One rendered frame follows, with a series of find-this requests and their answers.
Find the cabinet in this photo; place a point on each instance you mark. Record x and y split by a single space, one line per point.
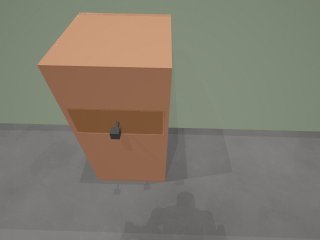
115 61

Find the handle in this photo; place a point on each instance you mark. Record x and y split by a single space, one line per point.
115 132

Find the drawer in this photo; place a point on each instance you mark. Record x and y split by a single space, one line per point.
130 121

